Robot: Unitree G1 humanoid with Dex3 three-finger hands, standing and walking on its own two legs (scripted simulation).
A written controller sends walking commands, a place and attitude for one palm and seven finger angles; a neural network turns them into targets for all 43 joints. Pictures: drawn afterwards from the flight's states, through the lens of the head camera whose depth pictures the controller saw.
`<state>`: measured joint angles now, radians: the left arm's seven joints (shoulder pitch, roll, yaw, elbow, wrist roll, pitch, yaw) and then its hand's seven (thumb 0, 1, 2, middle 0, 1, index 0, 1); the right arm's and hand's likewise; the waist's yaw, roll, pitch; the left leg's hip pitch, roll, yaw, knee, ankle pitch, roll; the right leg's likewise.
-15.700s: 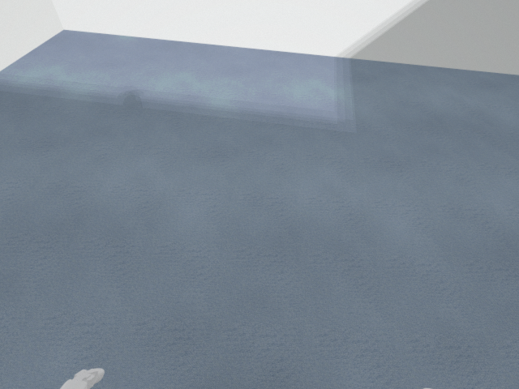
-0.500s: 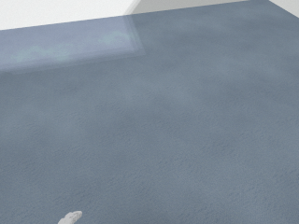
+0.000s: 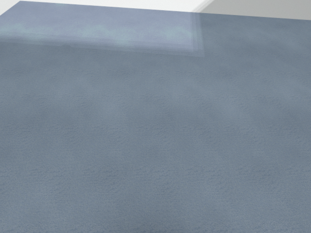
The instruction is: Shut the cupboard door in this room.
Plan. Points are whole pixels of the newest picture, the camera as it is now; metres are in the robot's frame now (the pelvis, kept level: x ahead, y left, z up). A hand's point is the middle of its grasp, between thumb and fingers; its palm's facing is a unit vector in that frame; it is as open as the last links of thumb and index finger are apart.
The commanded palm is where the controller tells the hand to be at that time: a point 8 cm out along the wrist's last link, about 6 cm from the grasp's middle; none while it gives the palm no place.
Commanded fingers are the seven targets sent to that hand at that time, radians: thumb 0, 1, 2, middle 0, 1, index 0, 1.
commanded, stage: turn or walk to find it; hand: left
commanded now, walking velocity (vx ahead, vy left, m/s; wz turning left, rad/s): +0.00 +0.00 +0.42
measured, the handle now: out of the picture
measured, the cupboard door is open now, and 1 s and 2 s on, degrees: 82 82 82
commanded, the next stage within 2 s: stand and wait in 0.64 s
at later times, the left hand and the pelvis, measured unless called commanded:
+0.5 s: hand out of the picture +0.05 +0.19 -0.14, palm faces +0.19 -0.94 -0.29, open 7.3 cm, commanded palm none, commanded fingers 0.00 0.90 0.90 -0.20 -0.30 -0.20 -0.30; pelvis -0.02 -0.03 +0.00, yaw +11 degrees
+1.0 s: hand out of the picture -0.12 +0.18 -0.18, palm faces +0.47 -0.85 -0.24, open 7.3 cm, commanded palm none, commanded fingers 0.00 0.90 0.90 -0.20 -0.30 -0.20 -0.30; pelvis -0.04 -0.01 -0.01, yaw +25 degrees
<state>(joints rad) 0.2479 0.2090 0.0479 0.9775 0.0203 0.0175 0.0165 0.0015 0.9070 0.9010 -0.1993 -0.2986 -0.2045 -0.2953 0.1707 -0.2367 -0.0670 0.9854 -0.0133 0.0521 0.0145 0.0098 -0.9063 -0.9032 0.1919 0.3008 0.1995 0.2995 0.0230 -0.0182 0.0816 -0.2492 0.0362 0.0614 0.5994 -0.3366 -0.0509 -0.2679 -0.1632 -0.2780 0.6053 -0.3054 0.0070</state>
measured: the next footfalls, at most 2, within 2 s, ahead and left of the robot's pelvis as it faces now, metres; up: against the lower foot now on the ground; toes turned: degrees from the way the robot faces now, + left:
left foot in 0.02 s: +0.03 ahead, +0.13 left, +0.00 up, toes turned +4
right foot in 0.44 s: +0.04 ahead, -0.12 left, +0.00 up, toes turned +5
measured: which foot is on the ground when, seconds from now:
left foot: up 0.00-0.00, down 0.02-0.46, up 0.48-0.94, down 0.96-1.00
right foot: down 0.00-0.02, up 0.04-0.42, down 0.44-0.96, up 0.98-1.00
